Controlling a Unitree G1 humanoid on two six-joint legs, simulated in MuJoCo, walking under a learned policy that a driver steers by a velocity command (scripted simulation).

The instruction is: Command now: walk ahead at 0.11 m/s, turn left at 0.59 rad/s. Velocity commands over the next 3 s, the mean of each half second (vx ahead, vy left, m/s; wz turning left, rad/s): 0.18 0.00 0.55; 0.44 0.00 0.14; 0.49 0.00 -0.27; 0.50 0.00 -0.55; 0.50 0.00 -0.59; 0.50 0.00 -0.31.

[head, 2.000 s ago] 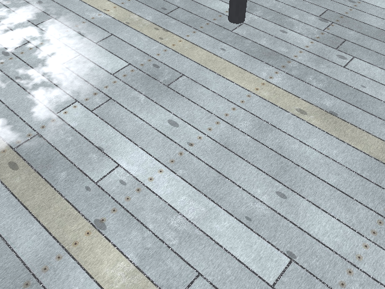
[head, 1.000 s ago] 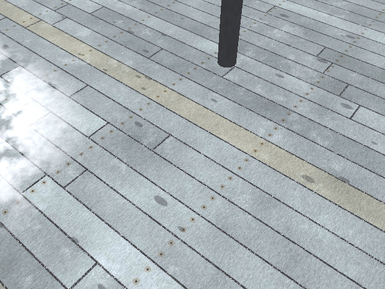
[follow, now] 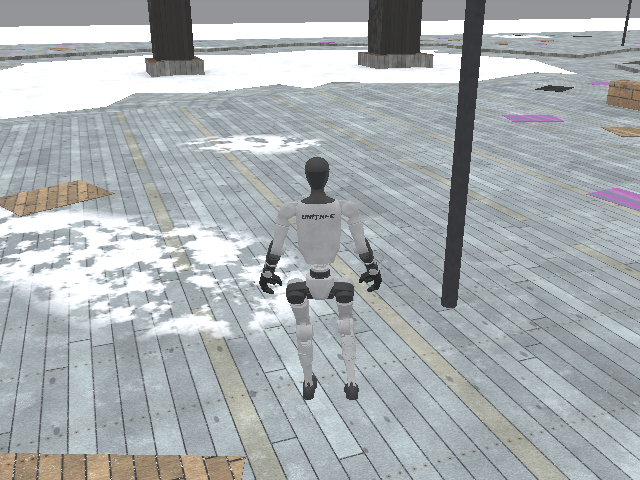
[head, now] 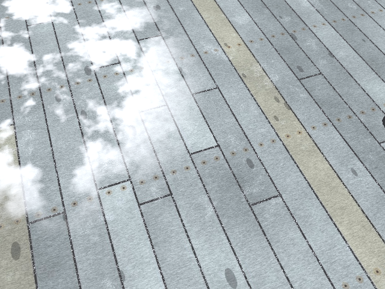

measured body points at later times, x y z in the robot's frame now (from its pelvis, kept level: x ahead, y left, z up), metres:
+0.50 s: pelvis +0.09 -0.04 +0.02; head +0.10 -0.06 +0.47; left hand +0.08 +0.26 -0.08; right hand +0.32 -0.26 -0.08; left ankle +0.09 +0.11 -0.65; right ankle +0.10 -0.16 -0.73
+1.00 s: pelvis +0.26 +0.09 +0.02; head +0.28 +0.11 +0.47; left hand +0.30 +0.39 -0.09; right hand +0.42 -0.14 -0.09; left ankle +0.21 +0.17 -0.73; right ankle +0.36 -0.05 -0.65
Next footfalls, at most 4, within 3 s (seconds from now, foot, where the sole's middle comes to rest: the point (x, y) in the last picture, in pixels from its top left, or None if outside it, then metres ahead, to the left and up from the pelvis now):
0.34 right None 0.14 -0.15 -0.76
0.78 left None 0.25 0.18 -0.76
1.30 right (174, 221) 0.63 0.07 -0.76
1.80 left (118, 164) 0.87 0.30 -0.76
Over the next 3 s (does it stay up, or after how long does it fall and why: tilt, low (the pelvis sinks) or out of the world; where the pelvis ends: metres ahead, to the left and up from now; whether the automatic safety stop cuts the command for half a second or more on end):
stays up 1.34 -0.02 0.01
